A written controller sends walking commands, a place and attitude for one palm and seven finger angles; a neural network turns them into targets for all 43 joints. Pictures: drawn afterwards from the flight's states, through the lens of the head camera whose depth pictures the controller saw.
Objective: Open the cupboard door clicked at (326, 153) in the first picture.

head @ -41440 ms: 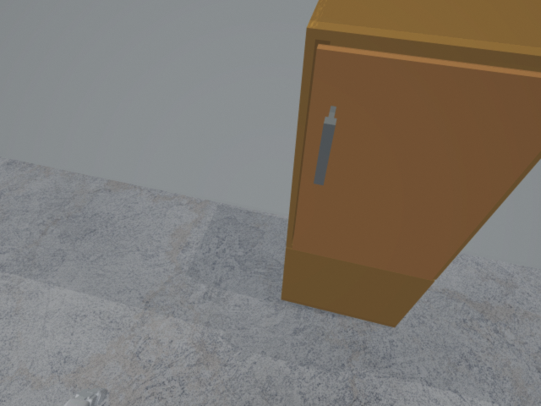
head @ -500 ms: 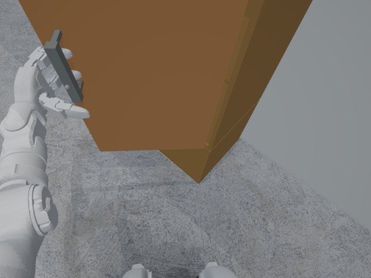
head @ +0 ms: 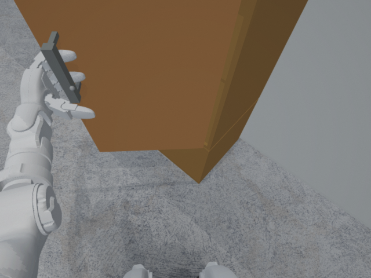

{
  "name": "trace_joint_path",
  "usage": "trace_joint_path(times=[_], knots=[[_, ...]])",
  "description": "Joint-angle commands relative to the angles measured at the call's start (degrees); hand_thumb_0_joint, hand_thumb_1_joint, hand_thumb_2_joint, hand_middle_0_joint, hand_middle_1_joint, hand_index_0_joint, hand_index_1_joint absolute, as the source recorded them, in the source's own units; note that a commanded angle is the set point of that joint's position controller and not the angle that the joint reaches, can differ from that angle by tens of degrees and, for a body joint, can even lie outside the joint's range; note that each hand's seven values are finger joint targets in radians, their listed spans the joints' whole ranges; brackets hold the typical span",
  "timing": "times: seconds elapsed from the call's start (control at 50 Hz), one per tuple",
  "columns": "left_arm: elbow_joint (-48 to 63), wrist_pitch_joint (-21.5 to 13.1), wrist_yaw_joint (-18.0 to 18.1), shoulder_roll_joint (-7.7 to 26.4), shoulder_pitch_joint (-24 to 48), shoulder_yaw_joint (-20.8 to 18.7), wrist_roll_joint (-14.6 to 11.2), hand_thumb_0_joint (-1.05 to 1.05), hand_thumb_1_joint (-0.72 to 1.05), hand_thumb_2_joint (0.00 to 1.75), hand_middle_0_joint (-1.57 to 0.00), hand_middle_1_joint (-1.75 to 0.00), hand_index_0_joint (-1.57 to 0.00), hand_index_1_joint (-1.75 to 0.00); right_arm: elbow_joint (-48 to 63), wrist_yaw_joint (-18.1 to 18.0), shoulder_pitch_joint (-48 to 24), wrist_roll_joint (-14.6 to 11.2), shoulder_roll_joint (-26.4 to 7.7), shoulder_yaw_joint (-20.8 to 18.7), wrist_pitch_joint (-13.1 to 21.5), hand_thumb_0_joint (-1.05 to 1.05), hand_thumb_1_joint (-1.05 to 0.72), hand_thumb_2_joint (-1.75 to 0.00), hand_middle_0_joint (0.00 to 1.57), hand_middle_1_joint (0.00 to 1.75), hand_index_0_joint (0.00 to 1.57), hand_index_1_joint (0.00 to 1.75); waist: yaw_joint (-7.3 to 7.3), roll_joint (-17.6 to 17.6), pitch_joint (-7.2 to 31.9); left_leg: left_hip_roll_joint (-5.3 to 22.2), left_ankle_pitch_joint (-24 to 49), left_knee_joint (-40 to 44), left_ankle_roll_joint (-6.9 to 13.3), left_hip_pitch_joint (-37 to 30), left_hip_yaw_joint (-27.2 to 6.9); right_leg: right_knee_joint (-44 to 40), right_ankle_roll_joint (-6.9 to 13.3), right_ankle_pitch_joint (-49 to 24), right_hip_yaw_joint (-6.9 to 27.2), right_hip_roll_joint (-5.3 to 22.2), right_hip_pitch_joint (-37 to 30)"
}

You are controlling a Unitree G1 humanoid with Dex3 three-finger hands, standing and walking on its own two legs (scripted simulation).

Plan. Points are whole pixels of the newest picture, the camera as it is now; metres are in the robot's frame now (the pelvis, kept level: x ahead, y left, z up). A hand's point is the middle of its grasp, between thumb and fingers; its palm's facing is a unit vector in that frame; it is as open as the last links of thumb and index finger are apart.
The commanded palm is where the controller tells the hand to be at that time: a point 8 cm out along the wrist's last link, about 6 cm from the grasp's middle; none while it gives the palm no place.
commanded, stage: slide the fingers in behind the handle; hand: left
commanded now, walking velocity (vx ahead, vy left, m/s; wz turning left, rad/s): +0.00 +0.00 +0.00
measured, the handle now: (65, 70) +0.54 +0.23 +0.11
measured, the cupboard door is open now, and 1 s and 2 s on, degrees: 45 46 86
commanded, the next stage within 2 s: close the thumb around the handle in 0.10 s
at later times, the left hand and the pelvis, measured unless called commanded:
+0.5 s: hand (73, 88) +0.49 +0.20 +0.11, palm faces +0.02 -1.00 +0.01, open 11.4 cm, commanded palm +0.46 +0.25 +0.11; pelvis +0.00 +0.00 +0.00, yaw +0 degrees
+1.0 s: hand (72, 89) +0.48 +0.20 +0.11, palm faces +0.02 -1.00 +0.01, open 5.6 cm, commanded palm +0.46 +0.25 +0.11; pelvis +0.00 +0.00 +0.00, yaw +0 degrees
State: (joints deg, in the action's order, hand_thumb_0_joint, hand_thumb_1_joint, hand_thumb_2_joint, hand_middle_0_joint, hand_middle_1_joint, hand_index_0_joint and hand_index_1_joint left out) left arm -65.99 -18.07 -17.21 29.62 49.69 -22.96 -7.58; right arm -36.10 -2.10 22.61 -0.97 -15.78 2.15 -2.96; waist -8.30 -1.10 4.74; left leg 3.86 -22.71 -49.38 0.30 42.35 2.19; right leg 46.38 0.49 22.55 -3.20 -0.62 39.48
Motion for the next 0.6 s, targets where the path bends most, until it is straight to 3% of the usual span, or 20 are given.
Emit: trace_joint_path(times=[0.0, 0.04, 0.1, 0.12, 0.16, 0.18, 0.26, 0.32, 0.38, 0.4, 0.42, 0.46, 0.48, 0.5, 0.58], knots=[[12.68, -4.27, -0.71, 14.19, 26.49, -0.34, -1.12, 0.00, -0.50, 0.30, -0.30, -1.20, -0.30, -1.20, 3.76, -0.68, 7.05, -0.16, -9.71, -3.85, 1.38, 0.00, -0.90, -0.90, 0.20, 0.30, 0.20, 0.30, -0.52, -5.03, 23.81, -2.78, 17.87, 4.02, 1.83, -16.89, -2.59, -5.09, 0.04, -20.54, 1.95, -2.04, -7.57], [11.69, -4.40, -0.75, 15.60, 25.78, -1.76, -1.58, 0.00, -0.50, 0.30, -0.30, -1.20, -0.30, -1.20, 3.46, -0.81, 7.62, -0.09, -10.00, -3.86, 1.39, 0.00, -0.90, -0.90, 0.20, 0.30, 0.20, 0.30, -0.38, -3.00, 23.51, -2.79, 18.75, 3.86, 2.05, -16.21, -2.72, -5.02, 0.15, -21.55, 1.93, -2.17, -8.70], [14.05, -4.51, -0.93, 13.59, 26.51, 0.09, -1.43, 0.00, -0.50, 0.30, -0.30, -1.20, -0.30, -1.20, 3.44, -0.64, 7.21, -0.20, -9.78, -4.04, 1.44, 0.00, -0.90, -0.90, 0.20, 0.30, 0.20, 0.30, -0.22, -7.10, 24.92, -2.61, 20.06, 3.92, 1.56, -19.16, -2.93, -4.84, 0.26, -21.15, 1.63, -2.09, -6.65], [13.52, -4.30, -0.90, 12.81, 25.82, 0.24, -1.53, 0.00, -0.50, 0.30, -0.30, -1.20, -0.30, -1.20, 3.46, -0.50, 7.44, -0.10, -9.79, -4.09, 1.45, 0.00, -0.90, -0.90, 0.20, 0.30, 0.20, 0.30, -0.15, -5.85, 25.00, -2.62, 20.36, 3.87, 1.57, -19.19, -3.04, -4.84, 0.27, -21.15, 1.44, -2.20, -6.70], [12.47, -4.02, -0.66, 15.31, 25.92, -1.53, -1.70, 0.00, -0.50, 0.30, -0.30, -1.20, -0.30, -1.20, 3.10, -0.64, 7.57, -0.10, -10.17, -4.02, 1.22, 0.00, -0.90, -0.90, 0.20, 0.30, 0.20, 0.30, -0.38, -3.83, 23.88, -2.52, 20.03, 3.91, 1.78, -17.50, -3.05, -4.92, 0.06, -21.63, 1.60, -2.16, -7.32], [12.27, -3.80, -0.71, 14.88, 25.20, -1.30, -1.58, 0.00, -0.50, 0.30, -0.30, -1.20, -0.30, -1.20, 3.43, -0.61, 7.46, -0.15, -10.01, -4.01, 1.19, 0.00, -0.90, -0.90, 0.20, 0.30, 0.20, 0.30, 0.10, -4.39, 23.95, -2.72, 19.87, 4.07, 1.73, -17.16, -2.87, -4.85, 0.11, -21.75, 1.66, -2.15, -7.93], [14.92, -4.51, -0.17, 13.83, 26.34, -0.29, -1.19, 0.00, -0.28, 0.40, -0.32, -1.22, -0.32, -1.22, 3.46, -0.62, 7.20, -0.10, -9.75, -4.13, 1.20, 0.00, -0.90, -0.90, 0.20, 0.30, 0.20, 0.30, -0.08, -6.37, 25.29, -2.51, 21.45, 3.84, 1.52, -19.72, -3.23, -4.53, 0.26, -21.71, 1.35, -2.18, -6.52], [13.37, -4.15, 0.34, 10.83, 27.01, 1.90, -1.19, 0.00, -0.11, 0.47, -0.33, -1.24, -0.33, -1.24, 3.13, -0.47, 6.99, -0.11, -9.72, -4.09, 1.30, 0.00, -0.90, -0.90, 0.20, 0.30, 0.20, 0.30, -0.89, -6.11, 22.29, -2.31, 19.41, 4.29, 1.30, -19.56, -3.65, -4.95, 0.32, -18.82, 0.92, -2.24, -4.00], [13.63, -4.25, 1.03, 14.66, 26.03, -1.75, -1.21, 0.00, 0.06, 0.54, -0.34, -1.26, -0.34, -1.26, 3.18, -0.54, 7.32, 0.10, -10.07, -4.21, 1.34, 0.00, -0.90, -0.90, 0.20, 0.30, 0.20, 0.30, 0.15, -4.87, 25.25, -2.49, 20.73, 4.01, 1.44, -19.39, -3.38, -4.73, 0.21, -20.83, 1.33, -2.15, -6.52], [13.80, -4.30, 0.81, 12.81, 26.95, 0.30, -0.95, 0.00, 0.12, 0.56, -0.34, -1.27, -0.34, -1.27, 3.11, -0.46, 7.09, 0.00, -9.77, -4.05, 1.40, 0.00, -0.90, -0.90, 0.20, 0.30, 0.20, 0.30, -0.36, -5.55, 24.45, -2.51, 20.80, 4.12, 1.38, -19.41, -3.38, -4.68, 0.23, -20.85, 1.24, -2.14, -6.20], [14.25, -4.43, 0.69, 11.82, 26.34, 0.76, -0.89, 0.00, 0.17, 0.59, -0.35, -1.27, -0.35, -1.27, 3.25, -0.31, 7.07, 0.04, -9.59, -4.10, 1.46, 0.00, -0.90, -0.90, 0.20, 0.30, 0.20, 0.30, 0.04, -6.29, 24.44, -2.54, 21.08, 3.98, 1.32, -19.89, -3.36, -4.62, 0.36, -20.79, 1.12, -2.20, -5.90], [13.46, -4.62, 0.83, 13.82, 24.19, -1.16, -0.91, 0.00, 0.28, 0.64, -0.36, -1.28, -0.36, -1.28, 3.22, -0.41, 7.22, 0.03, -9.78, -4.19, 1.27, 0.00, -0.90, -0.90, 0.20, 0.30, 0.20, 0.30, 0.58, -5.19, 25.30, -2.49, 22.47, 3.73, 1.40, -19.70, -3.31, -4.33, 0.38, -22.30, 1.27, -2.25, -6.92], [14.89, -4.67, 0.73, 12.29, 25.74, 0.37, -1.06, 0.00, 0.34, 0.66, -0.36, -1.29, -0.36, -1.29, 3.36, -0.34, 6.92, 0.02, -9.63, -4.08, 1.31, 0.00, -0.90, -0.90, 0.20, 0.30, 0.20, 0.30, -0.02, -5.92, 25.10, -2.44, 22.52, 3.87, 1.35, -20.20, -3.30, -4.34, 0.29, -22.25, 1.17, -2.21, -6.34], [14.92, -4.69, 0.63, 11.79, 25.38, 0.37, -1.21, 0.00, 0.40, 0.68, -0.36, -1.30, -0.36, -1.30, 3.37, -0.24, 7.03, 0.10, -9.57, -4.18, 1.32, 0.00, -0.90, -0.90, 0.20, 0.30, 0.20, 0.30, 0.32, -5.54, 25.61, -2.45, 22.60, 3.94, 1.28, -20.44, -3.38, -4.38, 0.31, -22.29, 1.06, -2.25, -6.85], [14.90, -4.77, 0.52, 12.21, 23.88, -0.19, -1.52, 0.00, 0.62, 0.78, -0.38, -1.32, -0.38, -1.32, 3.59, -0.27, 6.69, -0.02, -9.62, -4.18, 1.20, 0.00, -0.90, -0.90, 0.20, 0.30, 0.20, 0.30, 0.59, -4.63, 24.91, -2.45, 22.53, 4.06, 1.36, -19.86, -3.27, -4.45, 0.32, -22.63, 1.14, -2.31, -7.39]])
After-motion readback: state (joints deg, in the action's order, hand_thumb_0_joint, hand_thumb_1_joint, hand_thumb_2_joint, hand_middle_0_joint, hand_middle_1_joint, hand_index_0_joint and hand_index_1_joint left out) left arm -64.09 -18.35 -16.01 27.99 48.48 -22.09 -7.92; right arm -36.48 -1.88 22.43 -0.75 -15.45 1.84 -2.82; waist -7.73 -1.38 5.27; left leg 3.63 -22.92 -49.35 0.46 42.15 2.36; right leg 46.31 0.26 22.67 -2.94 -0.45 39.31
